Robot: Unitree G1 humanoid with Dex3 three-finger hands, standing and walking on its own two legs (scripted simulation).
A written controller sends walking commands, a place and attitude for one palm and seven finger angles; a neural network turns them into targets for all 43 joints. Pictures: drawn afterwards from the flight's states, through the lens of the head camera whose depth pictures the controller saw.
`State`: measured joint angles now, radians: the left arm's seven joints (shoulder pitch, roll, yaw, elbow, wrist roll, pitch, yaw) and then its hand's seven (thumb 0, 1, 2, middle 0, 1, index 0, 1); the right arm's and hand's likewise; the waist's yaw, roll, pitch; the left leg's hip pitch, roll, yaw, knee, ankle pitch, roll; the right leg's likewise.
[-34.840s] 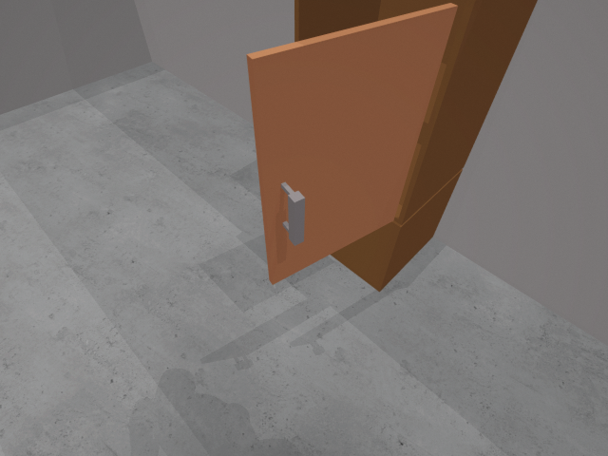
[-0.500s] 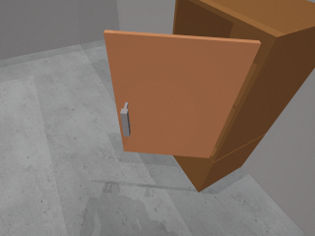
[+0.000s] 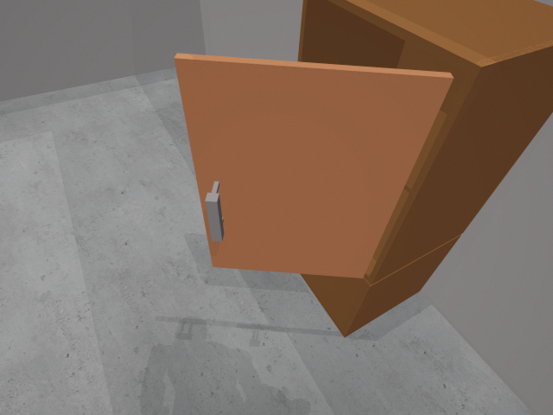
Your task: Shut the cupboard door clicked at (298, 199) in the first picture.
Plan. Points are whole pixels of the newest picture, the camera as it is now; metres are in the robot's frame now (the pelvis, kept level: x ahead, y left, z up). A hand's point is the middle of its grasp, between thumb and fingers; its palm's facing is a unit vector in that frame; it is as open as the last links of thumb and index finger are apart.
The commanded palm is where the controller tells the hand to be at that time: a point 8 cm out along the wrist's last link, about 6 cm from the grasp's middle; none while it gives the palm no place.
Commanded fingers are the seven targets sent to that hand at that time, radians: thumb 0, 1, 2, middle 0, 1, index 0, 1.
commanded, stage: look again from close up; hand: left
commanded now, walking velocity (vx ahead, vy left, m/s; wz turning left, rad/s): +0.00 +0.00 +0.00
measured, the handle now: (217, 211) +0.52 +0.16 -0.07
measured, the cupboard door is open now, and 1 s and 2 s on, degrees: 57 57 57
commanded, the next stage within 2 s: shuffle to correct the standing spot in 0.20 s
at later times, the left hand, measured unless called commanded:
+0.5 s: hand out of the picture +0.01 +0.17 -0.18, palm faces +0.02 -0.98 -0.18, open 7.4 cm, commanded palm none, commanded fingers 0.00 0.90 0.90 -0.20 -0.30 -0.20 -0.30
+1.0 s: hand out of the picture +0.07 +0.16 -0.18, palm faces +0.04 -0.98 -0.19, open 7.4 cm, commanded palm none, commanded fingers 0.00 0.90 0.90 -0.20 -0.30 -0.20 -0.30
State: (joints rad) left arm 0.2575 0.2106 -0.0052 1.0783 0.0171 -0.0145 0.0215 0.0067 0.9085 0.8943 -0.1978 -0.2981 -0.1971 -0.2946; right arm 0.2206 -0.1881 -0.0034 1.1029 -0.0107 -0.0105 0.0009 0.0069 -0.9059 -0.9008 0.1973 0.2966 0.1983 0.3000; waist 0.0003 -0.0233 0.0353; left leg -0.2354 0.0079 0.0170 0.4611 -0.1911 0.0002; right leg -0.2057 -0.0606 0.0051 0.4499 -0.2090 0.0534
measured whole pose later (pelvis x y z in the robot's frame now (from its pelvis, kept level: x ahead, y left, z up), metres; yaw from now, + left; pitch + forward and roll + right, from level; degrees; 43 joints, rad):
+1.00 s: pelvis +0.06 -0.01 +0.00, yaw -1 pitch -1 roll +0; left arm 0.28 0.15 0.04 1.04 0.02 0.00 0.05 0.01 0.92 0.89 -0.20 -0.30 -0.20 -0.29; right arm 0.22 -0.14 -0.04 1.06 -0.01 -0.01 -0.05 0.01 -0.92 -0.90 0.20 0.30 0.20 0.30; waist 0.00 -0.03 0.08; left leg -0.20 0.04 0.05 0.55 -0.27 0.00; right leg -0.22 -0.05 -0.03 0.61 -0.26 0.02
